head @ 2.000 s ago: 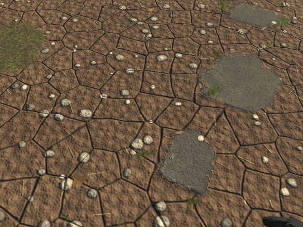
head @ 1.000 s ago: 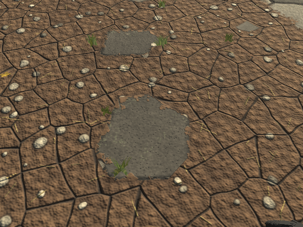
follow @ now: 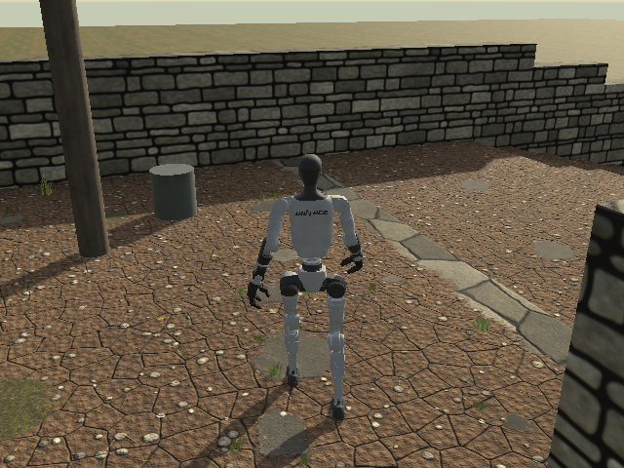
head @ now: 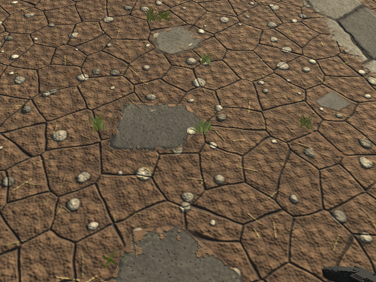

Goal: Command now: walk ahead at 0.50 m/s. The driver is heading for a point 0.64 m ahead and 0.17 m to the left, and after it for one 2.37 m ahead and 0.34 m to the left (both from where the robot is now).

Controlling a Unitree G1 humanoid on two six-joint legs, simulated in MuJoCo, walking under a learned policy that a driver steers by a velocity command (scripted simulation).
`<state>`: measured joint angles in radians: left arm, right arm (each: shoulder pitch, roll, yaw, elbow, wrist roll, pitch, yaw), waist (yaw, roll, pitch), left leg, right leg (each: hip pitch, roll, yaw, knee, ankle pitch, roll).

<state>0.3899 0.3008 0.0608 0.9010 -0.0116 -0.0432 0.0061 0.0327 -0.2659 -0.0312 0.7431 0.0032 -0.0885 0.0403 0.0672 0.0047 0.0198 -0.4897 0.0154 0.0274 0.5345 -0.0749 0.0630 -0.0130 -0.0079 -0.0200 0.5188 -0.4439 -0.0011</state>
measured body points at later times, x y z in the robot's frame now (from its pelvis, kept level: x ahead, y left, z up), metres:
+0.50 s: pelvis +0.28 -0.02 +0.00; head +0.31 -0.02 +0.45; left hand +0.50 +0.22 -0.07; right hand +0.25 -0.30 -0.13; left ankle +0.12 +0.10 -0.72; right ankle +0.41 -0.13 -0.73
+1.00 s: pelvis +0.53 +0.03 +0.00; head +0.56 +0.06 +0.45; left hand +0.45 +0.31 -0.14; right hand +0.80 -0.14 -0.08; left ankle +0.62 +0.17 -0.72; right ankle +0.41 -0.14 -0.72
